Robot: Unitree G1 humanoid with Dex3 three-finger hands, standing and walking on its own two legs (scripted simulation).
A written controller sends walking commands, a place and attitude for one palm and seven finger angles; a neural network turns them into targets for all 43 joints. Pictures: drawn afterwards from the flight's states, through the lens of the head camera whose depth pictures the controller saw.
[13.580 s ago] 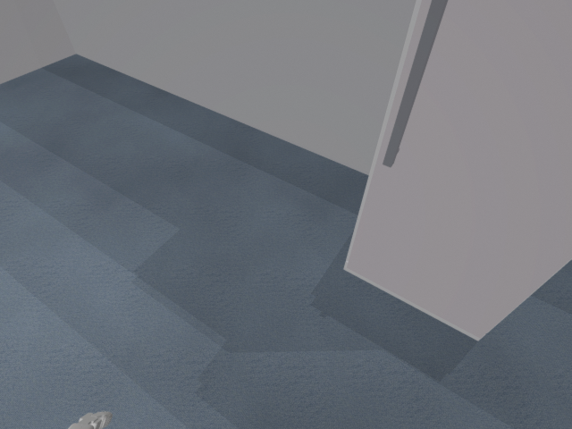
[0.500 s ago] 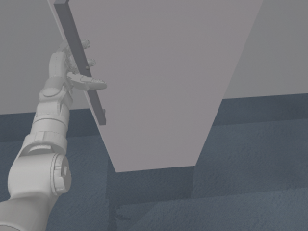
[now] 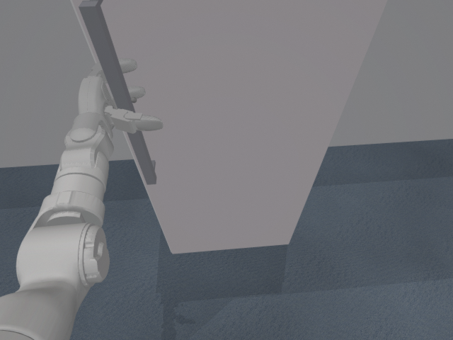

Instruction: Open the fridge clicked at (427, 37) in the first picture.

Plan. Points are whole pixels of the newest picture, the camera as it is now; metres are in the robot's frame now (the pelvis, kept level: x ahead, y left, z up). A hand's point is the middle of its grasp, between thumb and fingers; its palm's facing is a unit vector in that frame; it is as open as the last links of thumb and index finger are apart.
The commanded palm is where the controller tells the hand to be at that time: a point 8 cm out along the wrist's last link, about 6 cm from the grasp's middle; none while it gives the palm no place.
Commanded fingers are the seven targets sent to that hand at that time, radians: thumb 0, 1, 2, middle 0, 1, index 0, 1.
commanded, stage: slide the fingers in behind the handle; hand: left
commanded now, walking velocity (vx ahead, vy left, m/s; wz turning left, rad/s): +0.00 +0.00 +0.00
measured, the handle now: (131, 110) +0.52 +0.19 +0.13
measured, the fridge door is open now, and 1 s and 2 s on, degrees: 0 0 0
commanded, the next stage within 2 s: grip the handle and tug to test in 0.28 s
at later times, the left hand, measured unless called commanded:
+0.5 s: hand (133, 100) +0.47 +0.16 +0.19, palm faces +0.08 -1.00 +0.02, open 13.7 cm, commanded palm +0.45 +0.21 +0.19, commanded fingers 0.00 -0.17 0.44 -0.34 -1.25 -0.34 -1.25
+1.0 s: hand (130, 101) +0.47 +0.17 +0.18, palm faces +0.09 -1.00 +0.03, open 6.5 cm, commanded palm +0.45 +0.21 +0.19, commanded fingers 0.00 0.90 0.90 -0.45 -1.40 -0.45 -1.40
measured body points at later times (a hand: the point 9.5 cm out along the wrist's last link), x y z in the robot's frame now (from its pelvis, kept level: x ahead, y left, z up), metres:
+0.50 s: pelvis +0.00 +0.01 +0.00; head +0.02 +0.00 +0.45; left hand +0.46 +0.21 +0.19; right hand +0.06 -0.26 -0.12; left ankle +0.05 +0.13 -0.73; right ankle -0.06 -0.11 -0.73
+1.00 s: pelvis +0.00 +0.01 +0.00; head +0.02 +0.00 +0.45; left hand +0.46 +0.22 +0.18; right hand +0.05 -0.26 -0.12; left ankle +0.05 +0.13 -0.73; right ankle -0.06 -0.11 -0.73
